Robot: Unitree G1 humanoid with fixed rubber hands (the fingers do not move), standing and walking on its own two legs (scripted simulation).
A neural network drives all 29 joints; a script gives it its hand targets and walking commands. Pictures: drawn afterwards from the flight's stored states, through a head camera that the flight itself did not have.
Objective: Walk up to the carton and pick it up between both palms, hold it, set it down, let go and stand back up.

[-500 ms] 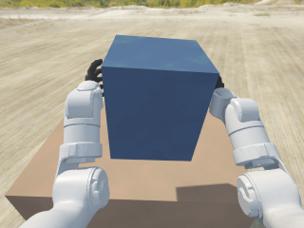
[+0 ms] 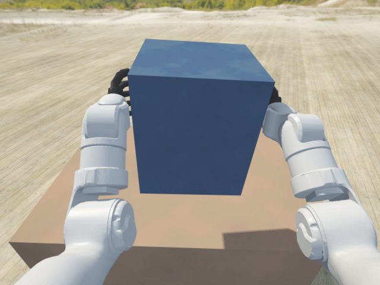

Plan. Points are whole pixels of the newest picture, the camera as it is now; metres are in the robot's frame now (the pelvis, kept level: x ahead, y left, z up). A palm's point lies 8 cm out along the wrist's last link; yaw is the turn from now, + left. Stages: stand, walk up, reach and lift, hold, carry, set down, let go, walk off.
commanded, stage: hold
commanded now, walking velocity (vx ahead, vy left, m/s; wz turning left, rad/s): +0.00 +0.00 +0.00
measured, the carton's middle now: (193, 117) +0.38 +0.00 +0.25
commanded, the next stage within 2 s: none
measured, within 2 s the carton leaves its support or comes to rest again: neither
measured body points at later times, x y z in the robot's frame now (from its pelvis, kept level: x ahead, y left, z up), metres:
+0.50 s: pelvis +0.01 -0.01 +0.00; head -0.08 +0.00 +0.44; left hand +0.39 +0.14 +0.28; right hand +0.38 -0.16 +0.25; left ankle +0.00 +0.12 -0.75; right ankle +0.04 -0.11 -0.75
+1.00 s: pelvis +0.00 -0.01 +0.00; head -0.08 +0.01 +0.44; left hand +0.39 +0.15 +0.28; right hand +0.38 -0.15 +0.26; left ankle +0.00 +0.12 -0.75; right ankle +0.04 -0.11 -0.75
